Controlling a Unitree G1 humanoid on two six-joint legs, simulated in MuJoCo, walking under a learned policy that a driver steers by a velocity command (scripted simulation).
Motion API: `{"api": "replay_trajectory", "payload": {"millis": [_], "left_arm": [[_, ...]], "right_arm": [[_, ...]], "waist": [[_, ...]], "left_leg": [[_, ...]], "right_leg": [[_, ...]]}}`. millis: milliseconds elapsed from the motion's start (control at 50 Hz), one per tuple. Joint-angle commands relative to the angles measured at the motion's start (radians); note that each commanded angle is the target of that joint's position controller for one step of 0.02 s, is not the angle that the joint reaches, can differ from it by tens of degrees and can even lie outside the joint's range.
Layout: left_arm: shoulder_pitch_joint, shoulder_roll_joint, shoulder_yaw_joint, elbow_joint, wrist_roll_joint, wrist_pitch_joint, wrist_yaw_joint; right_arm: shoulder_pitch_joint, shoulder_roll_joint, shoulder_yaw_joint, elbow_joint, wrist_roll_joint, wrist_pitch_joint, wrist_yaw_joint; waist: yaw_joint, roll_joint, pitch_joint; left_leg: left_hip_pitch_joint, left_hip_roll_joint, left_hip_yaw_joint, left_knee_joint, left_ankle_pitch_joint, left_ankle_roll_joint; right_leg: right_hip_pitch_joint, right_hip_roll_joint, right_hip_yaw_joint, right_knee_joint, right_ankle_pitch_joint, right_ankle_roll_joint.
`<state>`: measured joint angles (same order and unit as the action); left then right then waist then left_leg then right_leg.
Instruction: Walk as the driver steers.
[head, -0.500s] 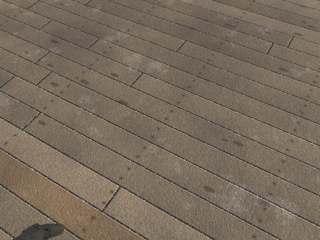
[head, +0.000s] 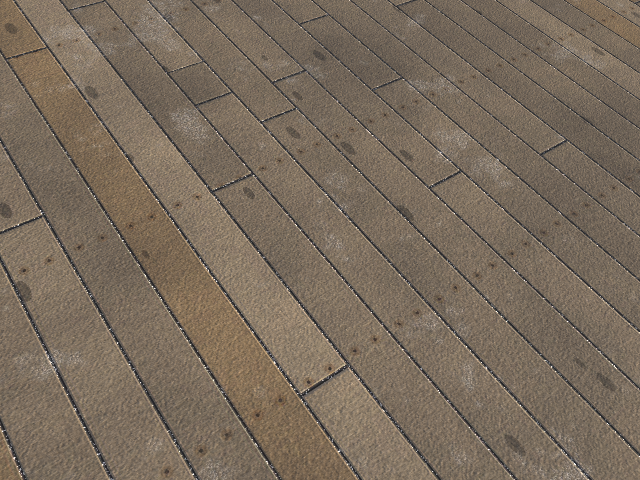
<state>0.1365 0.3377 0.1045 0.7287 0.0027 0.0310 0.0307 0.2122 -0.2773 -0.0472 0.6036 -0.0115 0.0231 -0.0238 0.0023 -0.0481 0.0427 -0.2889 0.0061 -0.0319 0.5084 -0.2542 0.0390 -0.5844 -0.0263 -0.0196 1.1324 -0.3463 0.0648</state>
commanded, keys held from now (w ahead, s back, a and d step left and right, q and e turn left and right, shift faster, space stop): shift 0.12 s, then w+shift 0.30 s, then w+e+shift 0.58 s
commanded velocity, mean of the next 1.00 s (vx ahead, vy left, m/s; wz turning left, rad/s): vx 0.65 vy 0.00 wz -0.28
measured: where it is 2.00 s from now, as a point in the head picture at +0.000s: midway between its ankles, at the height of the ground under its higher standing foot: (491, 216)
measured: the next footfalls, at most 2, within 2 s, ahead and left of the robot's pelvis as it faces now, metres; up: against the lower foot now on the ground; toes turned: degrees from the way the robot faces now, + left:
right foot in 0.30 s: +0.04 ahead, -0.13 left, +0.00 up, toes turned +1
left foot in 0.66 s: +0.39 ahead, +0.12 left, +0.00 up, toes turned -4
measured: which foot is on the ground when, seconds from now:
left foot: down 0.00-0.30, up 0.32-0.64, down 0.66-1.00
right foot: up 0.00-0.28, down 0.30-0.66, up 0.68-1.00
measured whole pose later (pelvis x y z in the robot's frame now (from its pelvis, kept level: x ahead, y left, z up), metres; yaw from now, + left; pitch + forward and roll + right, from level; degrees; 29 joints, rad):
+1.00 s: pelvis +0.48 -0.01 -0.02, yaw -21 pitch +1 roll +3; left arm 0.04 0.32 0.05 0.67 0.02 0.01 -0.09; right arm 0.48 -0.30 -0.06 0.89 -0.03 -0.11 -0.01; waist -0.05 -0.03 0.01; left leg 0.15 -0.01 0.29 0.22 -0.34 -0.02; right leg -0.82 -0.09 -0.08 1.01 -0.01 -0.11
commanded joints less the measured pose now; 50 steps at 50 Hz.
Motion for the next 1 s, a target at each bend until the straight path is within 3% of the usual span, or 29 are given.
{"api": "replay_trajectory", "payload": {"millis": [20, 60, 120, 140, 180, 200, 240, 280, 300, 320, 340, 360, 400, 460, 520, 560, 600, 640, 660, 680, 700, 720, 740, 760, 820, 860, 920, 960, 1000], "left_arm": [[-0.019, 0.04, 0.0, -0.065, -0.007, -0.01, 0.0], [-0.041, 0.016, -0.015, -0.071, -0.005, -0.009, -0.007], [-0.045, 0.021, -0.021, -0.076, -0.007, -0.009, -0.015], [-0.031, 0.025, -0.023, -0.073, -0.011, -0.012, -0.02], [-0.047, 0.057, -0.017, -0.082, -0.035, -0.028, -0.034], [-0.054, 0.061, -0.017, -0.083, -0.043, -0.04, -0.04], [-0.003, 0.037, -0.023, -0.058, -0.043, -0.074, -0.049], [0.174, 0.027, -0.019, 0.027, -0.03, -0.105, -0.049], [0.323, 0.062, -0.01, 0.069, -0.025, -0.117, -0.043], [0.39, 0.159, 0.013, 0.073, -0.018, -0.128, -0.045], [0.366, 0.134, 0.01, 0.059, -0.008, -0.137, -0.046], [0.321, 0.127, 0.003, 0.054, 0.06, -0.107, -0.047], [0.277, 0.088, -0.012, 0.048, 0.04, -0.104, -0.045], [0.299, 0.037, -0.031, 0.071, 0.013, -0.119, -0.05], [0.314, 0.058, -0.022, 0.086, 0.011, -0.118, -0.046], [0.337, 0.095, -0.013, 0.101, 0.008, -0.12, -0.04], [0.338, 0.117, -0.01, 0.112, 0.005, -0.119, -0.037], [0.32, 0.144, -0.006, 0.12, 0.006, -0.12, -0.038], [0.285, 0.153, -0.003, 0.11, 0.004, -0.123, -0.041], [0.275, 0.071, -0.023, 0.077, 0.013, -0.127, -0.046], [0.32, -0.058, -0.049, 0.01, -0.026, -0.126, -0.05], [0.24, 0.014, -0.037, 0.014, -0.017, -0.11, -0.047], [0.198, 0.034, -0.028, 0.009, -0.004, -0.1, -0.054], [0.192, 0.022, -0.032, 0.022, 0.001, -0.092, -0.065], [0.162, -0.027, -0.039, 0.009, 0.025, -0.048, -0.092], [0.084, -0.036, -0.045, -0.026, 0.026, -0.029, -0.106], [-0.026, -0.033, -0.056, -0.079, 0.021, -0.023, -0.118], [-0.102, -0.015, -0.062, -0.108, 0.02, -0.024, -0.127], [-0.149, -0.019, -0.071, -0.114, 0.016, -0.028, -0.137]], "right_arm": [[-0.053, -0.119, -0.024, -0.06, -0.003, -0.024, -0.01], [-0.051, -0.12, -0.023, -0.046, -0.002, -0.022, -0.01], [-0.046, -0.137, -0.028, -0.027, -0.005, -0.015, 0.001], [-0.012, -0.139, -0.03, -0.01, 0.004, -0.014, 0.005], [0.037, -0.199, -0.048, 0.018, 0.026, -0.017, 0.015], [0.036, -0.199, -0.046, 0.023, 0.028, -0.023, 0.016], [0.007, -0.181, -0.039, 0.027, 0.038, -0.037, 0.017], [-0.056, -0.135, -0.028, 0.017, 0.043, -0.047, 0.015], [-0.121, -0.066, -0.008, -0.011, 0.036, -0.058, 0.02], [-0.156, -0.012, 0.007, -0.068, 0.043, -0.086, 0.03], [-0.2, -0.081, -0.01, -0.085, 0.059, -0.11, 0.03], [-0.239, -0.112, -0.021, -0.066, -0.067, -0.086, 0.048], [-0.164, -0.113, -0.027, -0.04, -0.065, -0.073, 0.08], [-0.187, -0.087, -0.016, -0.043, -0.05, -0.058, 0.104], [-0.262, -0.042, 0.009, -0.064, -0.03, -0.062, 0.11], [-0.299, -0.043, 0.014, -0.074, -0.025, -0.065, 0.107], [-0.272, -0.069, 0.007, -0.067, -0.027, -0.068, 0.092], [-0.076, -0.123, -0.02, -0.01, -0.024, -0.077, 0.06], [0.125, -0.163, -0.039, 0.051, -0.028, -0.086, 0.038], [0.319, -0.257, -0.064, 0.071, -0.052, -0.091, 0.014], [0.315, -0.335, -0.073, 0.068, -0.072, -0.093, 0.015], [0.18, -0.254, -0.058, 0.055, -0.06, -0.089, 0.013], [0.112, -0.176, -0.039, 0.056, -0.051, -0.089, 0.013], [0.091, -0.135, -0.03, 0.072, -0.048, -0.094, 0.017], [0.099, -0.072, -0.013, 0.122, -0.023, -0.117, 0.018], [0.123, -0.056, -0.01, 0.154, -0.012, -0.134, 0.026], [0.119, -0.052, -0.009, 0.179, -0.018, -0.151, 0.026], [0.117, -0.071, -0.013, 0.192, -0.025, -0.157, 0.02], [0.152, -0.096, -0.016, 0.213, -0.021, -0.154, 0.011]], "waist": [[0.006, 0.178, -0.135], [-0.009, 0.189, -0.125], [-0.029, 0.203, -0.103], [-0.045, 0.196, -0.125], [-0.072, 0.231, -0.049], [-0.068, 0.223, -0.011], [-0.022, 0.176, 0.017], [0.065, 0.132, -0.024], [0.123, 0.027, -0.052], [0.131, -0.184, -0.053], [0.141, -0.124, 0.022], [0.128, -0.051, 0.074], [0.065, -0.059, 0.055], [0.054, -0.065, 0.07], [0.063, -0.06, 0.096], [0.071, -0.08, 0.088], [0.046, -0.088, 0.066], [-0.062, -0.069, -0.054], [-0.165, -0.023, -0.17], [-0.242, 0.11, -0.334], [-0.164, 0.385, -0.444], [-0.124, 0.269, -0.275], [-0.091, 0.173, -0.151], [-0.066, 0.123, -0.094], [-0.013, 0.174, 0.005], [-0.004, 0.152, 0.047], [0.019, 0.127, 0.099], [0.023, 0.093, 0.128], [0.007, 0.058, 0.124]], "left_leg": [[0.151, 0.2, -0.163, -0.15, 0.426, 0.168], [0.166, 0.198, -0.171, -0.143, 0.391, 0.168], [0.123, 0.209, -0.205, -0.133, 0.355, 0.195], [0.122, 0.207, -0.232, -0.171, 0.114, 0.203], [0.089, 0.237, -0.364, -0.263, -0.384, 0.214], [0.071, 0.252, -0.413, -0.285, -0.471, 0.215], [0.016, 0.239, -0.411, -0.277, -0.459, 0.2], [-0.142, 0.158, -0.311, -0.168, -0.401, 0.153], [-0.323, 0.08, -0.201, 0.07, -0.33, 0.092], [-0.59, -0.045, 0.002, 0.388, -0.246, 0.013], [-0.746, -0.004, -0.05, 0.554, -0.258, 0.005], [-0.785, 0.003, -0.063, 0.57, -0.147, 0.018], [-0.694, 0.039, -0.034, 0.578, -0.029, 0.004], [-0.587, 0.059, 0.036, 0.528, 0.071, -0.032], [-0.434, 0.031, 0.075, 0.291, 0.146, -0.055], [-0.313, 0.013, 0.096, 0.188, 0.143, -0.045], [-0.204, -0.008, 0.097, 0.125, 0.087, -0.024], [0.102, -0.065, 0.101, 0.071, 0.02, 0.001], [0.387, -0.04, 0.08, 0.052, 0.027, 0.011], [0.644, 0.209, -0.175, 0.011, -0.362, 0.025], [0.693, 0.454, -0.703, -0.245, -0.836, 0.064], [0.519, 0.431, -0.76, -0.324, -0.796, 0.062], [0.405, 0.398, -0.564, -0.282, -0.615, 0.057], [0.312, 0.356, -0.412, -0.292, -0.419, 0.057], [0.18, 0.297, -0.155, -0.356, -0.208, 0.035], [0.179, 0.289, -0.034, -0.384, -0.072, 0.028], [0.152, 0.247, 0.152, -0.418, 0.111, 0.017], [0.157, 0.22, 0.249, -0.454, 0.207, 0.012], [0.215, 0.185, 0.337, -0.447, 0.461, -0.011]], "right_leg": [[0.002, -0.018, 0.04, -0.057, 0.069, 0.014], [0.051, -0.027, 0.045, -0.207, 0.061, 0.016], [0.156, -0.021, 0.031, -0.347, -0.017, 0.009], [0.181, -0.014, 0.012, -0.385, -0.029, 0.001], [0.141, 0.006, -0.015, -0.419, -0.089, -0.038], [0.132, 0.002, -0.011, -0.447, -0.11, -0.064], [0.229, 0.0, -0.016, -0.589, -0.062, -0.12], [0.52, 0.0, -0.014, -0.71, 0.065, -0.16], [0.706, -0.126, 0.16, -0.77, -0.057, -0.198], [0.842, -0.327, 0.537, -0.896, -0.355, -0.317], [0.794, -0.401, 0.705, -0.972, -0.512, -0.388], [0.756, -0.362, 0.616, -0.997, -0.506, -0.327], [0.696, -0.26, 0.433, -1.009, -0.33, -0.257], [0.57, -0.177, 0.308, -1.071, -0.135, -0.26], [0.48, -0.129, 0.229, -1.082, 0.081, -0.258], [0.466, -0.154, 0.229, -1.089, 0.22, -0.263], [0.495, -0.18, 0.23, -1.024, 0.402, -0.256], [0.463, -0.166, 0.188, -0.759, 0.792, -0.228], [0.331, -0.106, 0.15, -0.5, 0.759, -0.206], [0.135, -0.021, 0.115, -0.141, 0.425, -0.196], [-0.087, 0.086, 0.118, 0.138, -0.165, -0.195], [-0.162, 0.038, 0.134, 0.241, -0.058, -0.207], [-0.18, -0.02, 0.112, 0.224, 0.035, -0.208], [-0.148, -0.059, 0.103, 0.184, 0.082, -0.197], [-0.141, -0.11, 0.086, 0.153, 0.107, -0.161], [-0.211, -0.119, 0.07, 0.154, 0.172, -0.152], [-0.241, -0.111, 0.034, 0.052, 0.309, -0.153], [-0.203, -0.096, -0.026, -0.099, 0.367, -0.171], [-0.117, -0.047, -0.123, -0.242, 0.385, -0.208]]}}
